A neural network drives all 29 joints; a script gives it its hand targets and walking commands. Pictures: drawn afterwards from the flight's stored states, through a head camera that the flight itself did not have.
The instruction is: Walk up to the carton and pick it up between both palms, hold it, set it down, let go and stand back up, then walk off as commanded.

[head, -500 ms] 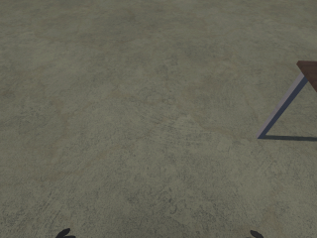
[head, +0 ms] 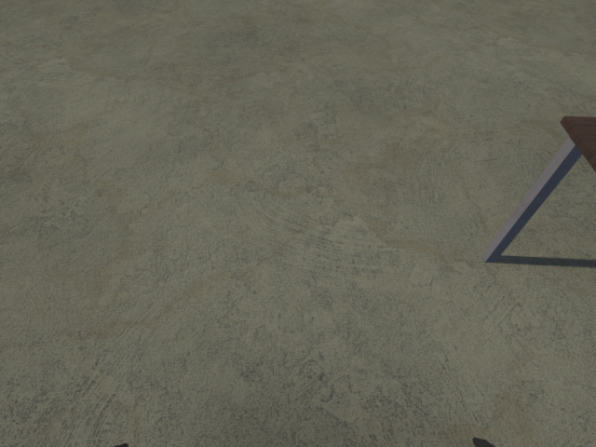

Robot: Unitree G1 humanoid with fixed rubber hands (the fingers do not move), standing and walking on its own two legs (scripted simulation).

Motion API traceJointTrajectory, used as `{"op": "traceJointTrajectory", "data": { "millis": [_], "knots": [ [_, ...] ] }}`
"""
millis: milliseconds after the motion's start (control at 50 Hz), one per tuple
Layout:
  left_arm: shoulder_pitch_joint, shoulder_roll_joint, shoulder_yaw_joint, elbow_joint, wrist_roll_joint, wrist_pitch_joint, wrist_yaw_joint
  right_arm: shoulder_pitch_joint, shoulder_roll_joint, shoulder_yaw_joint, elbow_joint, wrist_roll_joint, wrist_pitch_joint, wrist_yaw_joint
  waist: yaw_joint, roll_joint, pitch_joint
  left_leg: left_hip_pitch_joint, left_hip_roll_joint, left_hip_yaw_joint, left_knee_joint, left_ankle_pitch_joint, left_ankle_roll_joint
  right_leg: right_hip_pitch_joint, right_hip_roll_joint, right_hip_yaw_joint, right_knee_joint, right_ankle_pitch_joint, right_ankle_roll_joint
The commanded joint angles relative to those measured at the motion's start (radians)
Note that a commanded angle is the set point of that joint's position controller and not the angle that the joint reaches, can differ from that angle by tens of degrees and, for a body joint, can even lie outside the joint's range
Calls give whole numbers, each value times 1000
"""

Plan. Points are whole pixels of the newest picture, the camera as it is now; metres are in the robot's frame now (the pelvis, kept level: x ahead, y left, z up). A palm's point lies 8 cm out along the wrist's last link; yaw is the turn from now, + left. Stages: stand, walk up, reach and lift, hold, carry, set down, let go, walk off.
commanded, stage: walk up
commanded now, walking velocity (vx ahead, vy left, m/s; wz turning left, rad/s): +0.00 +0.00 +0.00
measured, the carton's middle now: out of the picture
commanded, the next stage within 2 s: none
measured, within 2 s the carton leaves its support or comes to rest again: neither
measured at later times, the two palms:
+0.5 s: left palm (141, 433) +0.15 +0.24 -0.12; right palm out of the picture +0.01 -0.39 -0.14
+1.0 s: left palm (304, 334) +0.30 +0.00 -0.13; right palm out of the picture -0.22 -0.39 -0.10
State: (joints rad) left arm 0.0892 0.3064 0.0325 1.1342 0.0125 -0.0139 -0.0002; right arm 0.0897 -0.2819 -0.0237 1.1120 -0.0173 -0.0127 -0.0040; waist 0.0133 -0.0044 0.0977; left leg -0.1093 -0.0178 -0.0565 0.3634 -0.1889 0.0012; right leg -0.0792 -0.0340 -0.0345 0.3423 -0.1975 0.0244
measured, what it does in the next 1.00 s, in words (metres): steps to the right, turning right: left foot, then right foot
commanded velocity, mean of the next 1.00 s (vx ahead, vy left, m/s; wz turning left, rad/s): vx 0.00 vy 0.00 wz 0.00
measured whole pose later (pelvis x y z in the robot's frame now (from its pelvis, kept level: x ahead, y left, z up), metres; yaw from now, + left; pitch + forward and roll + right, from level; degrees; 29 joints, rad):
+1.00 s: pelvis -0.01 -0.11 -0.04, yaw -47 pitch -2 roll +3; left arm 0.20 0.44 0.13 0.67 0.06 0.07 -0.16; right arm 0.33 -0.41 -0.11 0.73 -0.04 -0.08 -0.03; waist -0.04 -0.11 0.11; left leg -0.23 0.14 0.24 0.73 -0.44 -0.06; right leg -0.45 -0.10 0.04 0.85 -0.45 -0.02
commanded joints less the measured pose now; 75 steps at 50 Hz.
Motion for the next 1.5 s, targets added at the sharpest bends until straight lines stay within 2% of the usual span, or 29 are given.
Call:
{"op": "traceJointTrajectory", "data": {
  "millis": [0, 140, 180, 220, 260, 400, 440, 460, 480, 520, 660, 680, 700, 720, 780, 920, 1000, 1020, 1040, 1060, 1100, 1200, 1260, 1280, 1300, 1320, 1360, 1440, 1480],
  "knots": [
    [-47, 216, 39, -73, 0, -23, 12, -43, -235, -42, -73, 1, -25, -11, -7, 22, -122, -15, 124, -82, -74, 184, 25, 26, -96, 91, -68, 119, -49],
    [-48, 221, 39, -72, -1, -22, 11, -43, -243, -42, -74, 1, -24, -12, -3, 26, -124, -12, 121, -84, -72, 184, 24, 23, -97, 95, -73, 112, -49],
    [-36, 245, 77, -251, 54, 58, -66, 48, -321, -130, -149, 14, -10, -38, -71, -34, -109, 158, 87, 31, 158, 66, 77, -364, -27, 198, 118, 269, -132],
    [-98, 186, 77, -365, 77, 75, -91, 192, -367, -159, -176, 5, -14, -56, -136, 171, -157, 193, 402, -173, -58, 306, 202, -468, 74, 59, 495, -239, -65],
    [6, 226, 98, -393, 83, 94, -98, 75, -401, -180, -260, -13, -25, -65, -61, 128, -164, 92, 555, -170, -93, 298, 288, -488, -57, 130, 738, -317, -31],
    [193, 253, 156, -475, 68, 81, -141, -80, -369, -188, -383, -17, -44, -43, 39, 185, -141, -110, 440, 98, 116, 94, 187, -257, -120, 87, 382, -192, -87],
    [307, 298, 186, -451, 79, 63, -136, -68, -295, -164, -389, -21, -25, -30, 104, -44, -179, -374, 237, 259, 492, -152, 97, 54, -12, 91, 205, -121, -162],
    [260, 386, 195, -487, 77, 55, -132, -65, -226, -143, -430, -15, -18, -28, 98, -411, -91, -612, -12, 299, 707, -545, 30, 3, -160, 553, -72, -103, -260],
    [221, 424, 207, -517, 62, 61, -134, -75, -279, -141, -428, -3, -23, -37, 108, -442, -43, -560, -11, 106, 835, -588, 18, -122, -221, 790, -167, -70, -375],
    [157, 375, 193, -571, 58, 68, -126, 11, -311, -143, -412, 23, -36, -30, 48, -246, -80, -489, 34, 52, 777, -448, -1, -96, -169, 604, -58, 2, -353],
    [97, 282, 148, -645, 55, 71, -121, 242, -328, -138, -394, 9, -71, -63, -11, -186, -225, -56, 10, 63, 189, -183, 1, -206, -74, 535, 98, 168, -252],
    [61, 256, 138, -652, 44, 71, -124, 305, -354, -145, -388, 1, -80, -72, -63, -84, -240, 107, 70, -6, 38, -99, 8, -347, -6, 442, 193, 26, -188],
    [96, 190, 123, -648, 46, 68, -129, 325, -459, -175, -403, -22, -78, -74, -102, 212, -248, 243, 365, -326, -87, -253, 55, -533, 141, 219, 453, -230, -98],
    [161, 254, 137, -621, 66, 74, -120, 209, -486, -190, -432, -25, -76, -70, -54, 216, -196, 162, 501, -429, -103, -274, 139, -586, 92, 201, 618, -310, -42],
    [157, 322, 161, -594, 63, 63, -134, 168, -398, -172, -466, -18, -86, -65, -21, 92, -152, 166, 443, -234, 3, 92, 189, -572, -3, 173, 671, -236, -26],
    [37, 283, 144, -621, 37, 47, -159, 246, -444, -182, -468, -29, -99, -46, -73, 218, -87, 37, 421, 24, 101, 294, 211, -518, -72, 60, 509, -289, -44],
    [252, 331, 179, -527, 32, 34, -142, 134, -419, -164, -480, -20, -88, -24, 74, 160, -163, -344, 334, 232, 384, 132, 127, -28, 26, -36, 306, -170, -113],
    [346, 426, 209, -493, 38, 24, -123, 111, -352, -147, -490, -3, -83, -19, 147, -130, -173, -580, 134, 320, 770, 18, 39, 113, -75, 338, 77, -385, -207],
    [337, 479, 216, -509, 18, 26, -115, 50, -324, -122, -523, 7, -83, -28, 168, -376, -131, -763, 39, 173, 894, -436, 14, 117, -231, 786, -63, -244, -341],
    [273, 469, 205, -531, 5, 28, -114, 29, -360, -120, -511, 2, -88, -37, 135, -238, -95, -721, 90, 68, 927, -463, 28, 15, -272, 823, -65, -263, -407],
    [182, 416, 180, -549, -3, 25, -99, 107, -367, -121, -466, 10, -99, -28, 46, -99, -56, -643, 138, 40, 816, -370, 27, -39, -196, 595, 52, -142, -342],
    [112, 356, 146, -584, 22, 9, -93, 285, -375, -125, -387, 10, -117, -40, 11, -250, -111, -358, 76, 102, 539, -338, 39, -222, -123, 507, 159, 202, -326],
    [-13, 329, 102, -621, 2, 26, -93, 419, -406, -130, -362, 2, -132, -59, -106, -172, -154, 104, 57, 48, 242, -121, 70, -563, -41, 382, 361, -87, -199],
    [-25, 253, 86, -631, 5, 19, -87, 502, -530, -169, -365, -22, -135, -72, -174, 165, -201, 202, 370, -410, -30, -410, 139, -704, 141, 216, 739, -189, -108],
    [-13, 308, 91, -633, 22, 29, -75, 384, -613, -188, -395, -17, -131, -68, -141, 251, -154, 133, 603, -701, -145, -524, 289, -762, 86, 199, 904, -380, -51],
    [15, 385, 106, -616, 21, 29, -69, 297, -590, -189, -415, -9, -131, -60, -91, 150, -86, 55, 636, -665, -113, -493, 357, -742, 18, 226, 936, -372, -49],
    [90, 404, 119, -538, 5, 18, -78, 234, -489, -168, -434, -12, -131, -66, -50, 52, -47, 46, 506, -422, 18, -239, 302, -693, -24, 217, 890, -303, -41],
    [57, 345, 121, -534, -13, 10, -106, 214, -498, -157, -416, -26, -125, -41, -61, 210, -9, -95, 422, -142, 99, -49, 257, -567, -55, 122, 641, -402, -28],
    [163, 335, 132, -485, -17, 6, -107, 138, -494, -151, -425, -25, -117, -27, 16, 247, -55, -204, 371, 5, 200, -11, 207, -329, -27, 37, 449, -304, -43]
  ]
}}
